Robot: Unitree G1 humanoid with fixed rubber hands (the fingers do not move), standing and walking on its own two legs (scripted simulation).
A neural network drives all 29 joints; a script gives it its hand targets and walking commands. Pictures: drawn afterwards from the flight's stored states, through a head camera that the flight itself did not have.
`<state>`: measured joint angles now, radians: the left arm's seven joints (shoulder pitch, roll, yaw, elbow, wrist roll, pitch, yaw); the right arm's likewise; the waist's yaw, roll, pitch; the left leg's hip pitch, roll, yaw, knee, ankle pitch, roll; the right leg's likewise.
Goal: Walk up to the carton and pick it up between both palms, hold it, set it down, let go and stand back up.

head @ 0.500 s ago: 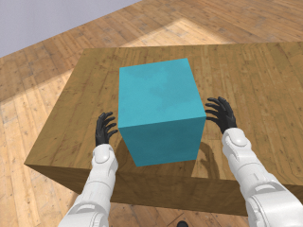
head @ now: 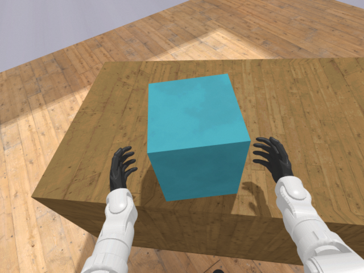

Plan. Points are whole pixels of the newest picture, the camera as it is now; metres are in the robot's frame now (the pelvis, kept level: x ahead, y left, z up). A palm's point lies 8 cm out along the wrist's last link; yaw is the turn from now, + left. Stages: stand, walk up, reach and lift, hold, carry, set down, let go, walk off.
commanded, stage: set down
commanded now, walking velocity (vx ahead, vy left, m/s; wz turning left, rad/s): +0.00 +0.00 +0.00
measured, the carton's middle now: (195, 141) +0.44 +0.03 -0.01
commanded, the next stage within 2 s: none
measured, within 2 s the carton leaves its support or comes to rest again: neither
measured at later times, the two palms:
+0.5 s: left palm (109, 202) +0.26 +0.21 +0.01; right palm (288, 199) +0.30 -0.18 -0.02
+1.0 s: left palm (97, 226) +0.22 +0.23 +0.00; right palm (288, 221) +0.25 -0.17 -0.03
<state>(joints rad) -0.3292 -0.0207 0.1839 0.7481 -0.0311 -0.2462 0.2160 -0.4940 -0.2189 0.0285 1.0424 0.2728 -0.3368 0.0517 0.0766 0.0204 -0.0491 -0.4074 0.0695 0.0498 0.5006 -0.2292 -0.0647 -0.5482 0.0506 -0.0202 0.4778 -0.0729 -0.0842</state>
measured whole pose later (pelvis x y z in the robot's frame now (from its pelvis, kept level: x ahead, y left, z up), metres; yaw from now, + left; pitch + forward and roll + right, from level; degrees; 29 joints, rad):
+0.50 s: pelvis +0.00 +0.01 +0.00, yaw +0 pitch +3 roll +1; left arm -0.08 -0.02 0.07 0.50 -0.03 -0.18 0.24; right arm -0.21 -0.25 0.03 0.91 0.28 -0.37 0.14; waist 0.08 -0.01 -0.02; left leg -0.30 0.06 0.05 0.50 -0.25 -0.06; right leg -0.43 0.04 -0.02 0.46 -0.09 -0.07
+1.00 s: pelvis +0.02 +0.03 +0.01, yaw +0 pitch +0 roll +0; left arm 0.22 -0.02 -0.01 0.23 -0.03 -0.08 0.26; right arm 0.05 -0.26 0.03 0.72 0.28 -0.33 0.20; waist 0.08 -0.01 0.00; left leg -0.20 0.06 0.05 0.50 -0.29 -0.05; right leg -0.31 0.04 -0.02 0.42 -0.11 -0.05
